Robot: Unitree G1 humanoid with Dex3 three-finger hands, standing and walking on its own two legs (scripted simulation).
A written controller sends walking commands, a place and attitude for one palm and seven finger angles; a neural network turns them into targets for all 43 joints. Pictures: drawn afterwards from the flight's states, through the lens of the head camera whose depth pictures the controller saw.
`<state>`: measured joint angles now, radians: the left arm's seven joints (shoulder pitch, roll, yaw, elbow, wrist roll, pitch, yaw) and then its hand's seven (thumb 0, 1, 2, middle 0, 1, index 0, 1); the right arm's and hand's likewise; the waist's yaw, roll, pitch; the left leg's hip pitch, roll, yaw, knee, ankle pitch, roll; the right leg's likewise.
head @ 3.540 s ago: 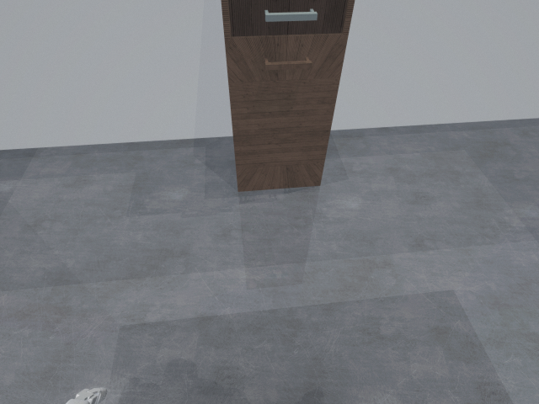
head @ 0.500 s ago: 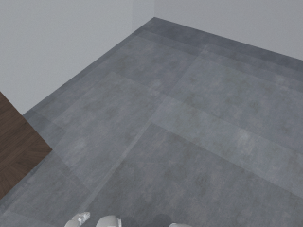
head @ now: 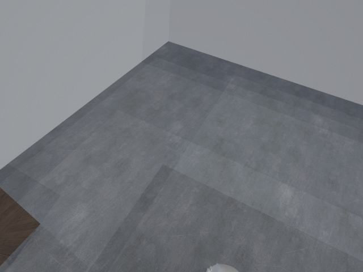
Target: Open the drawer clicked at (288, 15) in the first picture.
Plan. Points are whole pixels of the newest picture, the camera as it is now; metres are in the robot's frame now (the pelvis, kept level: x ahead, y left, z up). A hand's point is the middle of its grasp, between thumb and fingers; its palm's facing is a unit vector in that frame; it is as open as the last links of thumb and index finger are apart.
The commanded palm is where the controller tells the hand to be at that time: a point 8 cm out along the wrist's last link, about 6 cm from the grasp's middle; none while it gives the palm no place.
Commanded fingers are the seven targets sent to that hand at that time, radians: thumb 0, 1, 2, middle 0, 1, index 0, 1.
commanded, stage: walk to a spot facing it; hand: left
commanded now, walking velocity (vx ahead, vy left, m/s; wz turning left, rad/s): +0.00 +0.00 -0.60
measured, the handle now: out of the picture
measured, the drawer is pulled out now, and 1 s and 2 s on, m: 0.00 0.00 0.00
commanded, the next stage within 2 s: turn to face it in 0.02 s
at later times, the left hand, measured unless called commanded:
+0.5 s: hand (138, 244) +0.22 +0.12 -0.16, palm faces +0.00 -0.99 -0.17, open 7.4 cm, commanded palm none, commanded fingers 0.00 0.90 0.90 -0.20 -0.30 -0.20 -0.30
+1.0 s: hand out of the picture +0.07 +0.23 -0.17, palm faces +0.34 -0.89 -0.29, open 7.4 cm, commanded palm none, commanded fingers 0.00 0.90 0.90 -0.20 -0.30 -0.20 -0.30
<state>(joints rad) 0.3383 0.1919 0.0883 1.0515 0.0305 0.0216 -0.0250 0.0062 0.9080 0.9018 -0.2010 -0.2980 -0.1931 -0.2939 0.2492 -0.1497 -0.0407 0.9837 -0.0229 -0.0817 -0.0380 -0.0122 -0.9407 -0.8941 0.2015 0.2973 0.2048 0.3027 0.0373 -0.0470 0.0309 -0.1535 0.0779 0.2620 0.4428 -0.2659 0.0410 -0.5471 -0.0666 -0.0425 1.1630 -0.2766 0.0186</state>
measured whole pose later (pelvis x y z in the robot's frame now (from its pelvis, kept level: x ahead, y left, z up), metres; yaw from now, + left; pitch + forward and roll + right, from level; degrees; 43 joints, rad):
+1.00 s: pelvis +0.07 +0.00 -0.01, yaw +18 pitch +2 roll -1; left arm 0.20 0.26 0.09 0.94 0.01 0.06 0.02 0.01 0.91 0.90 -0.20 -0.30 -0.19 -0.29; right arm 0.20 -0.23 -0.07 0.92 -0.03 0.03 0.00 0.00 -0.91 -0.89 0.20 0.30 0.20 0.30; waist -0.02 0.01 0.06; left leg -0.34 -0.04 -0.02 0.49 -0.18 0.05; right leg -0.41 -0.05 -0.01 0.89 -0.43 0.09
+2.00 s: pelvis +0.09 -0.03 -0.01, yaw +55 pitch +0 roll +1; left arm 0.14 0.20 0.03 0.84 0.01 0.01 0.02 0.00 0.90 0.90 -0.20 -0.30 -0.20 -0.29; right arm 0.21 -0.25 -0.09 0.93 -0.02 0.06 0.01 0.00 -0.91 -0.89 0.20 0.30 0.20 0.30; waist -0.04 0.06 0.07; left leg -0.39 -0.07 -0.11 0.80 -0.42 -0.02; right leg -0.28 -0.03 -0.07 0.61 -0.32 -0.02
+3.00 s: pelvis +0.15 +0.08 -0.01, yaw +66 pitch -2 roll +0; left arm 0.19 0.15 0.04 1.02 0.02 -0.06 0.00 0.00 0.91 0.90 -0.20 -0.30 -0.20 -0.29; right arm 0.41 -0.16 -0.05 1.16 -0.02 0.00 -0.01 0.01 -0.91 -0.89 0.20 0.30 0.20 0.30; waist -0.02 0.04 0.05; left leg -0.31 0.04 0.03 1.11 -0.44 0.03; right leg -0.28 -0.04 -0.15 0.57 -0.25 -0.05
